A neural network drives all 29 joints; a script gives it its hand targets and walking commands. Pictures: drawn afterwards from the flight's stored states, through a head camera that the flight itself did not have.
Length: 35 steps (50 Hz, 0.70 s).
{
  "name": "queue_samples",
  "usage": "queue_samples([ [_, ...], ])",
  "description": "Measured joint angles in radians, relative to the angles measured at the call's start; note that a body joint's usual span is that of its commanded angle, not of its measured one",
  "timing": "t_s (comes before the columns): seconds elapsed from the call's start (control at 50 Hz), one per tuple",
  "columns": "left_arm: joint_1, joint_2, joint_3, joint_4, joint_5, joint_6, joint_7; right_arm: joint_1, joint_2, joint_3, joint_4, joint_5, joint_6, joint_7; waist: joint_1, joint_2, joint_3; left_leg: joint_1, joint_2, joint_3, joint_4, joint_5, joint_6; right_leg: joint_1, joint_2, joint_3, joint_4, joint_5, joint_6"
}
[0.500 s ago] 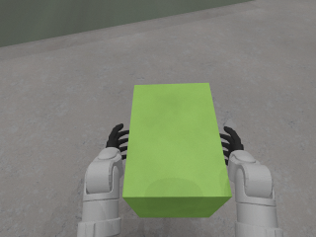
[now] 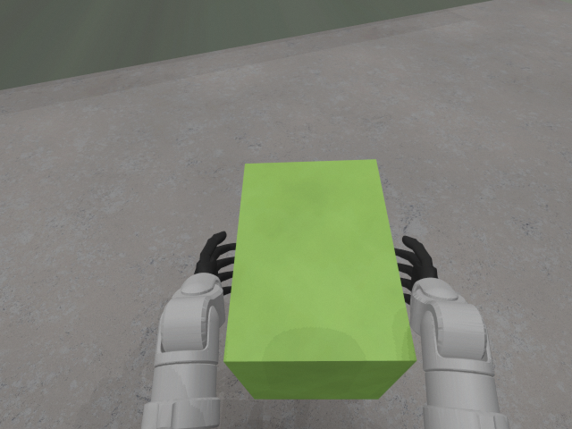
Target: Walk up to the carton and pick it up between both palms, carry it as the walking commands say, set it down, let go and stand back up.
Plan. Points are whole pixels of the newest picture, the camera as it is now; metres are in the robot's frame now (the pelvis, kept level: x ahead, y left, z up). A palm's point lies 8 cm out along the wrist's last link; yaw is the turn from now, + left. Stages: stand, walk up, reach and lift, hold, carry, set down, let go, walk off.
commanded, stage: carry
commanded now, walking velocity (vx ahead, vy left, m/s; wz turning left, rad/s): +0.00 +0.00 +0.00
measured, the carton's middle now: (312, 283) +0.33 +0.00 +0.00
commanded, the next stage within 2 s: none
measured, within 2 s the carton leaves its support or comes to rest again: neither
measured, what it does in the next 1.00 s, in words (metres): stands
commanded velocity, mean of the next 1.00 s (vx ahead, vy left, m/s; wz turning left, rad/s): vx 0.00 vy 0.00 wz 0.00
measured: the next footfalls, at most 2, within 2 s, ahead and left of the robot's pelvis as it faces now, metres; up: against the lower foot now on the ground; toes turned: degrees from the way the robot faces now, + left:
none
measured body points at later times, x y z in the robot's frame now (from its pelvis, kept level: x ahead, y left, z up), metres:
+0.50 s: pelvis +0.00 +0.00 +0.00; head +0.00 +0.02 +0.45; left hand +0.30 +0.15 +0.05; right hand +0.30 -0.15 +0.05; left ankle +0.02 +0.08 -0.72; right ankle +0.05 -0.12 -0.72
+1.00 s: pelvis +0.00 +0.00 +0.00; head +0.00 +0.02 +0.45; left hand +0.30 +0.15 +0.04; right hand +0.30 -0.15 +0.05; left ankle +0.02 +0.08 -0.72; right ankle +0.05 -0.12 -0.72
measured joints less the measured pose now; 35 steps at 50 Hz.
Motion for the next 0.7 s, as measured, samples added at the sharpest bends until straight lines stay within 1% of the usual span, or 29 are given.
queue_samples([
  [0.08, 0.003, 0.001, 0.001, 0.032, 0.006, -0.031, -0.005, 0.006, -0.001, 0.0, 0.025, -0.006, -0.027, 0.001, 0.0, 0.0, 0.001, 0.0, 0.0, 0.0, 0.0, 0.0, 0.0, 0.0, 0.0, 0.0, 0.0, 0.0, 0.0],
  [0.2, 0.003, 0.001, 0.0, 0.021, 0.001, -0.042, -0.001, 0.009, -0.002, 0.0, 0.025, 0.001, -0.052, 0.004, 0.0, 0.0, 0.004, 0.0, 0.0, 0.0, 0.0, 0.0, 0.0, 0.0, 0.0, 0.0, 0.0, 0.0, 0.0],
  [0.26, 0.003, 0.001, 0.001, 0.045, 0.008, -0.066, -0.005, 0.008, -0.002, 0.0, 0.041, -0.009, -0.068, 0.005, 0.0, 0.0, 0.003, 0.0, 0.0, 0.0, -0.001, 0.0, 0.0, 0.0, 0.0, 0.0, -0.001, 0.0, 0.0],
  [0.38, 0.006, 0.001, 0.002, 0.06, 0.007, -0.079, -0.006, 0.013, -0.002, 0.0, 0.054, -0.011, -0.082, 0.006, 0.0, 0.0, 0.009, 0.0, 0.0, 0.0, -0.002, 0.0, 0.0, 0.0, 0.0, 0.0, -0.002, 0.0, 0.0],
  [0.4, 0.006, 0.001, 0.002, 0.058, 0.006, -0.08, -0.005, 0.014, -0.002, 0.0, 0.054, -0.01, -0.085, 0.007, 0.0, 0.0, 0.009, 0.0, 0.0, 0.0, -0.002, 0.0, 0.0, 0.0, 0.0, 0.0, -0.002, 0.0, 0.0],
  [0.44, 0.014, 0.003, -0.01, 0.01, -0.014, -0.057, 0.008, 0.021, -0.004, 0.0, 0.016, 0.009, -0.071, 0.005, 0.0, 0.0, 0.015, 0.0, 0.0, 0.0, -0.002, 0.0, 0.0, 0.0, 0.0, 0.0, -0.002, 0.0, 0.0],
  [0.46, 0.014, 0.003, -0.013, 0.003, -0.014, -0.058, 0.01, 0.02, -0.004, 0.0, 0.011, 0.01, -0.074, 0.006, 0.0, 0.0, 0.015, 0.0, 0.0, 0.0, -0.002, 0.0, 0.0, 0.0, 0.0, 0.0, -0.002, 0.0, 0.0],
  [0.62, 0.015, 0.003, -0.013, 0.022, -0.008, -0.063, 0.007, 0.022, -0.004, 0.0, 0.021, 0.002, -0.072, 0.006, 0.0, 0.0, 0.01, 0.001, 0.0, 0.0, -0.004, 0.0, 0.0, 0.0, 0.0, 0.0, -0.002, 0.0, 0.0],
  [0.7, 0.017, 0.003, -0.024, -0.021, -0.018, -0.028, 0.016, 0.029, -0.005, 0.0, -0.015, 0.016, -0.05, 0.006, 0.0, 0.0, 0.011, 0.001, 0.001, 0.0, -0.004, 0.001, 0.0, 0.0, 0.001, 0.0, -0.002, 0.0, 0.0],
])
